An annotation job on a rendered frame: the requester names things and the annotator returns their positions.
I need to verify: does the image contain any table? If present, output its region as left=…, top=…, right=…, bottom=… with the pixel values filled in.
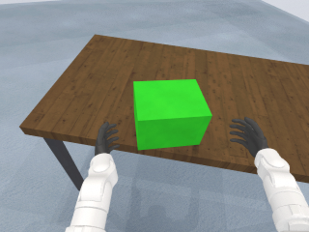
left=19, top=34, right=309, bottom=191

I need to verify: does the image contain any right robot hand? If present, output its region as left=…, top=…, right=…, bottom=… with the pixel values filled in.
left=229, top=117, right=269, bottom=158

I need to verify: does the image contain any right robot forearm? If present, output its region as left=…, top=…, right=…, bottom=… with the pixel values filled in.
left=254, top=148, right=309, bottom=232

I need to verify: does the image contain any left robot hand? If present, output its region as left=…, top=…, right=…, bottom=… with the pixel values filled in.
left=95, top=122, right=120, bottom=156

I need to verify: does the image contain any carton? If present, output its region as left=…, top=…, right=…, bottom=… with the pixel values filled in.
left=133, top=79, right=212, bottom=151

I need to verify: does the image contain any left robot forearm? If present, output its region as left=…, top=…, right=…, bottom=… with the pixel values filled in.
left=65, top=153, right=119, bottom=232

